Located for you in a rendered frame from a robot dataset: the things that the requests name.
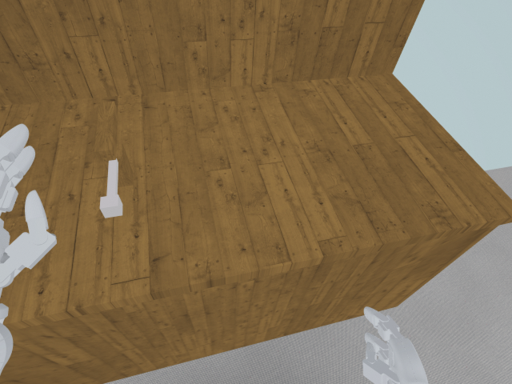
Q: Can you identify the counter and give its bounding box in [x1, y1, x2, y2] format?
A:
[0, 0, 512, 384]

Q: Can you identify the tap lever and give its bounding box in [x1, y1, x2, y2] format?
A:
[100, 159, 122, 218]

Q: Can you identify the left robot hand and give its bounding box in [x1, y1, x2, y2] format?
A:
[0, 124, 57, 297]

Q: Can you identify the right robot hand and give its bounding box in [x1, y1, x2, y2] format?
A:
[362, 306, 429, 384]

